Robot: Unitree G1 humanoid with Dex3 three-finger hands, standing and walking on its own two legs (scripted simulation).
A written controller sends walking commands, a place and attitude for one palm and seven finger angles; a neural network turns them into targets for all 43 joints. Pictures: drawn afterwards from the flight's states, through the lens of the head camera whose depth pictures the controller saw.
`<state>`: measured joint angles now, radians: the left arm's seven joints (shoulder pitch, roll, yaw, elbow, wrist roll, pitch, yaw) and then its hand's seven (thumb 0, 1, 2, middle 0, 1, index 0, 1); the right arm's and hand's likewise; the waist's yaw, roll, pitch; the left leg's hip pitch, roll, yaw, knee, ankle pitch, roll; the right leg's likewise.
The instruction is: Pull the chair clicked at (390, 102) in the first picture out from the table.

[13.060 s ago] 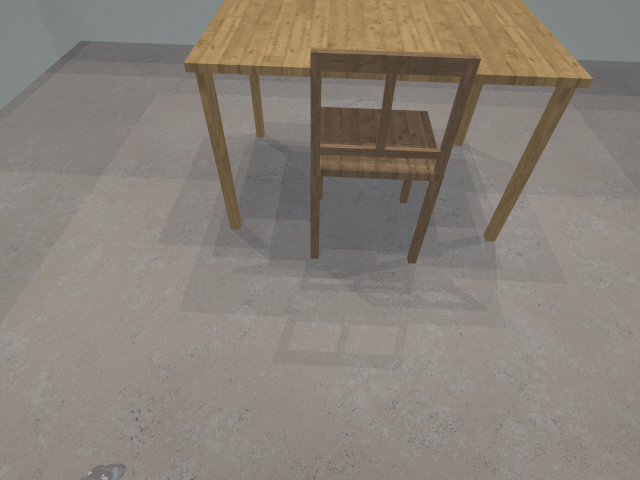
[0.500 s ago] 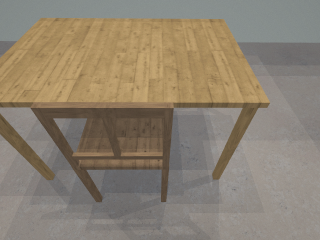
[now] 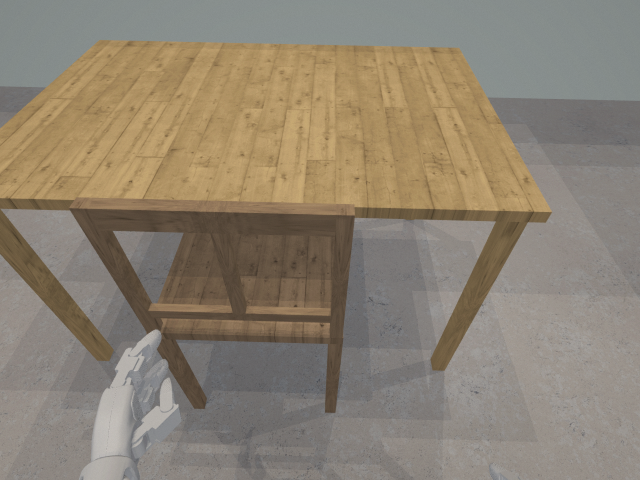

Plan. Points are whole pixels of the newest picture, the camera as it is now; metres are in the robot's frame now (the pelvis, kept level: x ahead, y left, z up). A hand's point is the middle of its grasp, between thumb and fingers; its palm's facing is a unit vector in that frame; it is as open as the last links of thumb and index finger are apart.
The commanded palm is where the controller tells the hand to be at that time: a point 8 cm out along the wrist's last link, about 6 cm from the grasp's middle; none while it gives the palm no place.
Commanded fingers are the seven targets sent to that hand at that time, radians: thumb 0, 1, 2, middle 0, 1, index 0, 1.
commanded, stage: raise the hand toward the chair's back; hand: left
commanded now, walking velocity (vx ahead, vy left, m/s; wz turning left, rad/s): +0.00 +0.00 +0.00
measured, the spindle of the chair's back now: (230, 273) +0.48 +0.18 -0.09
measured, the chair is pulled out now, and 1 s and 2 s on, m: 0.00 0.00 0.00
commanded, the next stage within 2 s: aim the fingers beside a spindle in 1.90 s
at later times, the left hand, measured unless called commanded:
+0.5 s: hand (198, 440) +0.19 +0.16 -0.04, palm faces -0.06 -1.00 -0.06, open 11.6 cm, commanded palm +0.16 +0.22 -0.03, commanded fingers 0.00 0.06 0.54 -0.12 -0.17 -0.12 -0.17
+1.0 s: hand (172, 420) +0.21 +0.19 -0.03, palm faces +0.00 -1.00 -0.05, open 15.8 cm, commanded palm +0.18 +0.25 -0.02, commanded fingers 0.00 -0.50 0.30 -0.06 -0.08 -0.06 -0.08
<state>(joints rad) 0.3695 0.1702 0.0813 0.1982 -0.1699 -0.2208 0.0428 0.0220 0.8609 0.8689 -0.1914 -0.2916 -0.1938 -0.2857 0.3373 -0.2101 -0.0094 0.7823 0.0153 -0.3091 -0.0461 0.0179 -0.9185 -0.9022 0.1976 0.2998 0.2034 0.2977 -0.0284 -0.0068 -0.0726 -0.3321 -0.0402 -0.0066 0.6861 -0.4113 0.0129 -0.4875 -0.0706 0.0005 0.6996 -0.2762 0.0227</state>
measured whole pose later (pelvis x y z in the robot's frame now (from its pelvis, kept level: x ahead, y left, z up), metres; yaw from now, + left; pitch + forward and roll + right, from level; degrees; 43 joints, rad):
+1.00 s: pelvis -0.01 -0.01 -0.07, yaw +1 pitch +16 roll -2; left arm 0.41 0.25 0.19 -0.03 -0.28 -0.40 -0.28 0.00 -0.30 0.39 -0.08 -0.12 -0.09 -0.11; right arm 0.23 -0.24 -0.02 0.48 0.03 -0.21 -0.05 0.02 -0.91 -0.90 0.20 0.30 0.20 0.30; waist -0.02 0.00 -0.16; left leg -0.86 -0.01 -0.06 1.21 -0.63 0.00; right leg -0.98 -0.05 -0.05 1.12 -0.43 0.02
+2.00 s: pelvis +0.00 -0.01 -0.06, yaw +1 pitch +16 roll -1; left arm 0.29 0.27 0.23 0.08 -0.29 -0.39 -0.32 -0.01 -0.50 0.30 -0.06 -0.08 -0.07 -0.08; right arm 0.25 -0.24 0.01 0.51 0.03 -0.18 -0.04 0.02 -0.91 -0.90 0.20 0.30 0.21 0.30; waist -0.01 0.02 -0.15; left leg -0.81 -0.01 -0.06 1.14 -0.61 -0.01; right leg -0.93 -0.04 -0.05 1.07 -0.42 0.01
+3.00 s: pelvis -0.01 -0.01 -0.08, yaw +1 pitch +21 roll -1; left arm -0.03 0.23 0.18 0.30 -0.21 -0.41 -0.23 -0.01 -0.50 0.30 -0.06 -0.08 -0.07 -0.08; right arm 0.23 -0.24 0.01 0.53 0.01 -0.12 -0.02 0.01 -0.91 -0.90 0.20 0.30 0.20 0.30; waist -0.04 0.01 -0.16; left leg -0.97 -0.01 -0.04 1.24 -0.64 -0.01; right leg -1.10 -0.05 -0.03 1.17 -0.44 0.01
